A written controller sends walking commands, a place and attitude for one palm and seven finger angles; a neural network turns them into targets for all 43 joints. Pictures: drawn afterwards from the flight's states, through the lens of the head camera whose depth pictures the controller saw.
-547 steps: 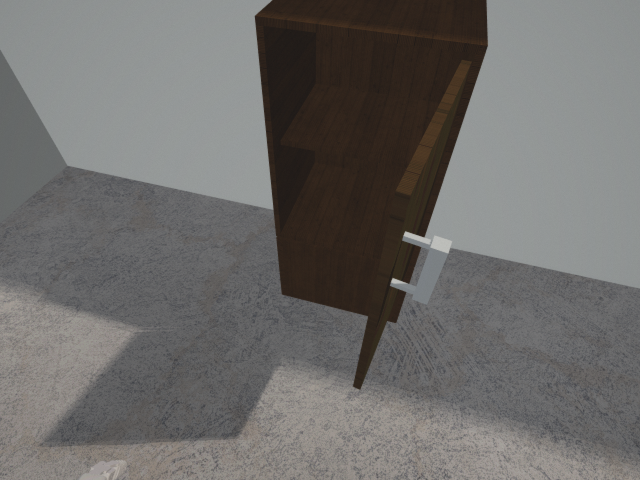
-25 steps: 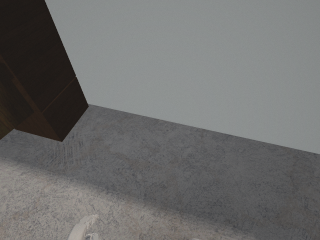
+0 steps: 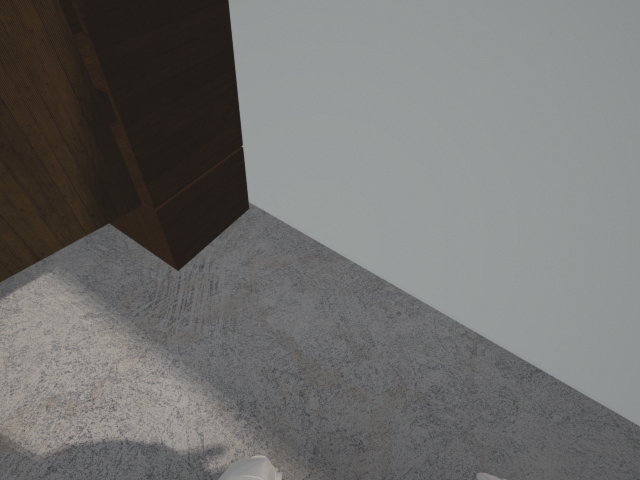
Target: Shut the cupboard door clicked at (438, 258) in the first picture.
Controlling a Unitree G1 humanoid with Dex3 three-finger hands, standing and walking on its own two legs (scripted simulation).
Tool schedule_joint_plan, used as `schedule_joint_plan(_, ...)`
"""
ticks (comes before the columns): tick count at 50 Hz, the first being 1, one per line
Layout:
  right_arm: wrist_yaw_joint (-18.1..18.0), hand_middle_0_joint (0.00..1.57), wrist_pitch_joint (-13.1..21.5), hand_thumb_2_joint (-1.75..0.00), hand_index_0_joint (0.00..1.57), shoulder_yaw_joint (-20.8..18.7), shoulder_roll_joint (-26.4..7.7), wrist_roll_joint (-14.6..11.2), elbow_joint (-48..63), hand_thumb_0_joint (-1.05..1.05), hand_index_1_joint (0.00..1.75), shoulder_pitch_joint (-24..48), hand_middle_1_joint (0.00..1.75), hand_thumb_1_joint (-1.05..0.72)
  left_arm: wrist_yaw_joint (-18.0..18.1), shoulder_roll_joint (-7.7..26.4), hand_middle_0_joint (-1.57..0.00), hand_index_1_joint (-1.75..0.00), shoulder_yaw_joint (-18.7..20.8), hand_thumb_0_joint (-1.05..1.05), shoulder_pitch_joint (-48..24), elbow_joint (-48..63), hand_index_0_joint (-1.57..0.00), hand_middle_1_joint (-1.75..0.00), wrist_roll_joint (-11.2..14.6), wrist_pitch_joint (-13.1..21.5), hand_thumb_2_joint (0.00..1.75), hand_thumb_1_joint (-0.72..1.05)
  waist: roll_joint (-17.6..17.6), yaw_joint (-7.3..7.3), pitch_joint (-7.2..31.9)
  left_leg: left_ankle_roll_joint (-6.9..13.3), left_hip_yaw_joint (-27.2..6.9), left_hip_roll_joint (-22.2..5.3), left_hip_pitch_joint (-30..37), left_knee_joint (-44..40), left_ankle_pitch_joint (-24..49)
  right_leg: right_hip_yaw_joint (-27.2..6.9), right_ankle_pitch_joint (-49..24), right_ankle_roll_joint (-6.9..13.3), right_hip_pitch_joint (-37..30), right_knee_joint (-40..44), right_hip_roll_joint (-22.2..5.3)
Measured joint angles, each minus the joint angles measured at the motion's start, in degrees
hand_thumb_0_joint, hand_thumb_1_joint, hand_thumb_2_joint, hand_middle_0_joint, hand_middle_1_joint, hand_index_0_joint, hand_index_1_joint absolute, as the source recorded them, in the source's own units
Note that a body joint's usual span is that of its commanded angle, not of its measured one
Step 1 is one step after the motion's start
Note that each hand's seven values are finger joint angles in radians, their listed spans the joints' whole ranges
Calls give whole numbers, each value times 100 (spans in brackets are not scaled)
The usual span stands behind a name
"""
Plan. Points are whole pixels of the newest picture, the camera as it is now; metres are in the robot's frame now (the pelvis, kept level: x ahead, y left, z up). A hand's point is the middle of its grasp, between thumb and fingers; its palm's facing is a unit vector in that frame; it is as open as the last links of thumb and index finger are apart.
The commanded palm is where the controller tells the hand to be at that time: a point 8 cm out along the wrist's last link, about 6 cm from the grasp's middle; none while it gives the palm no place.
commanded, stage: walk to a spot facing it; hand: left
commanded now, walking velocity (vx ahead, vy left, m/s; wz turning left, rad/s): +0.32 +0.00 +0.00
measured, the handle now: out of the picture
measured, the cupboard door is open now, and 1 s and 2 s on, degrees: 81 81 81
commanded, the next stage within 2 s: turn to face it in 0.16 s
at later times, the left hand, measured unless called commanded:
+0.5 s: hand (233, 356) +0.31 +0.17 -0.15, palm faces +0.00 -0.98 -0.21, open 7.4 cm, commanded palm none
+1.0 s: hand (156, 418) +0.21 +0.26 -0.17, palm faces +0.36 -0.90 -0.24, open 7.4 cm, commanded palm none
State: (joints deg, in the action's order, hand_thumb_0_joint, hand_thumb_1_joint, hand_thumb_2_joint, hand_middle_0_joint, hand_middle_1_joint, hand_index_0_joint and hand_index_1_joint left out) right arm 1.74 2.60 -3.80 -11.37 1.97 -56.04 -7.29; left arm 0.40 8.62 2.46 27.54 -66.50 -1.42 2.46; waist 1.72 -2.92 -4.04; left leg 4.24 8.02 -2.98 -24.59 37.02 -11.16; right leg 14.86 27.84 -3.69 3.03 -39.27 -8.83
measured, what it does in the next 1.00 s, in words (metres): walks ahead, turning left: right foot, then left foot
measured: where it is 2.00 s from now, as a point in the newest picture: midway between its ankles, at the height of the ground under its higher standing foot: outside the picture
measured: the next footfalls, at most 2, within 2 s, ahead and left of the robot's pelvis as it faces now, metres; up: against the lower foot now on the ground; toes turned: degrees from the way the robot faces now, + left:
right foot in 0.48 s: +0.31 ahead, -0.12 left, +0.00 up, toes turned -7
left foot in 0.88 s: +0.26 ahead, +0.14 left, +0.00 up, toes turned +23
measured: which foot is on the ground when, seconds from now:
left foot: down 0.00-0.50, up 0.52-0.86, down 0.88-1.00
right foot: up 0.00-0.46, down 0.48-0.88, up 0.90-1.00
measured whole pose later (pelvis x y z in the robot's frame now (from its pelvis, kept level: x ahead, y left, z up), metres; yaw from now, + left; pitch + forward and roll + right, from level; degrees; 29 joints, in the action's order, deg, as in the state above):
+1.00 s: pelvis +0.21 +0.03 +0.01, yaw +19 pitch +0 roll -2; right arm 0.3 -1.2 -3.9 -13.5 1.5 -51.6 -8.8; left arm 0.7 15.8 5.6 10.9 -54.4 -1.4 -4.0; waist 2.7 -0.2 -4.2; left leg 2.9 4.0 -1.3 -20.7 37.2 -16.3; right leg 5.9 25.6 -4.8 27.9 -63.1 -7.0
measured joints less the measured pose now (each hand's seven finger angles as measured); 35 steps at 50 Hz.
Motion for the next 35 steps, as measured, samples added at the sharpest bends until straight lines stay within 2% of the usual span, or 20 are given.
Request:
schedule_joint_plan(2,-88,20,69,-90,19,39,32,-37,25,1,30,74,30,-92,-13,-4,-20,-30,-24,1,-147,-7,-20,-30,34,-123,90,91,10,-9,-69,70,40,69,136,164,-288,-609,73,123,772,-1723,84)
schedule_joint_plan(3,-124,20,76,-90,19,60,62,-50,14,1,30,71,30,-92,-21,-2,-20,-30,-20,1,-240,6,-20,-30,36,-145,90,91,3,-10,-61,74,67,94,280,73,-363,-774,-79,165,1139,-2320,127)
schedule_joint_plan(5,-179,20,96,-90,20,99,154,-59,-46,0,30,-7,30,-92,-47,29,-20,-30,3,1,-466,73,-19,-30,10,-150,90,91,3,11,-9,32,106,159,623,-295,-328,-898,-454,185,1744,-2850,128)
schedule_joint_plan(7,-219,20,121,-90,20,127,261,-76,-130,0,30,-155,30,-92,-52,63,-20,-30,35,1,-703,211,-19,-30,-25,-153,90,91,11,32,68,53,129,236,959,-708,-260,-953,-794,162,2209,-2834,94)
schedule_joint_plan(10,-316,20,177,-90,20,23,233,-121,-187,-1,30,-379,30,-96,-49,79,-19,-30,88,1,-1008,446,-19,-30,-48,-173,90,91,22,97,194,74,182,343,1409,-1245,-191,-1058,-1304,100,2731,-2557,67)
schedule_joint_plan(14,-309,20,153,-90,20,76,228,-110,-346,-1,30,-724,30,-96,-61,123,-19,-30,148,0,-1388,686,-19,-30,-42,-240,90,92,38,156,277,32,257,416,1901,-1690,-235,-1156,-1856,29,3110,-2110,101)
schedule_joint_plan(19,-307,20,89,-90,20,165,368,-84,-583,0,30,-1166,30,-93,-35,182,-19,-30,102,0,-1834,837,-19,-30,-16,-253,90,92,-8,385,181,-68,173,402,2237,-1700,-526,-1035,-2001,28,2786,-723,180)
schedule_joint_plan(23,-294,20,-69,-90,20,193,502,-66,-784,0,30,-1492,30,-92,-21,172,-19,-30,42,0,-2090,965,-19,-30,2,-208,90,91,-80,566,66,-218,0,341,2247,-1213,-1002,-875,-1872,67,2157,249,390)
schedule_joint_plan(24,-286,20,-115,-90,20,187,524,-75,-820,0,30,-1581,30,-92,-26,164,-19,-30,26,0,-2115,1012,-19,-30,6,-172,90,91,-103,593,56,-266,-57,322,2192,-974,-1180,-807,-2052,75,1936,542,442)
schedule_joint_plan(25,-275,20,-162,-90,20,174,531,-94,-856,0,30,-1636,30,-92,-20,139,-19,-30,17,0,-2147,1048,-19,-30,3,-112,90,91,-153,596,36,-309,-122,279,2037,-578,-1362,-725,-1888,269,1792,680,473)
schedule_joint_plan(27,-266,20,-276,-90,20,132,493,-139,-868,1,30,-1559,30,-91,-4,43,-19,-30,-10,0,-2225,1120,-19,-30,8,7,90,91,-313,619,-111,-413,-402,246,1411,896,-1808,-558,-1549,534,1806,454,488)
schedule_joint_plan(29,-258,20,-380,-90,20,92,458,-147,-806,1,30,-1450,30,-91,26,-16,-20,-30,-36,0,-2208,1203,-20,-30,20,11,90,91,-326,607,-177,-508,-540,279,761,2306,-2028,-426,-1472,595,1701,457,414)
schedule_joint_plan(30,-243,20,-428,-90,20,69,425,-139,-760,1,30,-1385,30,-91,55,-45,-20,-30,-40,0,-2176,1221,-20,-30,23,-18,90,91,-329,591,-173,-548,-544,244,490,2756,-1956,-362,-1489,577,1622,533,382)
schedule_joint_plan(32,-205,20,-521,-90,20,24,339,-114,-641,1,30,-1222,30,-91,105,-86,-20,-30,-41,0,-2077,1208,-20,-30,12,-82,90,91,-315,570,-118,-630,-521,131,80,3106,-1740,-241,-1521,552,1480,709,317)
schedule_joint_plan(35,-151,20,-597,-90,20,-37,213,-85,-410,1,30,-963,30,-91,174,-40,-20,-30,51,-1,-1940,1179,-20,-30,5,-157,90,93,-243,531,-19,-725,-451,-47,-206,2748,-1517,-61,-1544,497,1313,897,197)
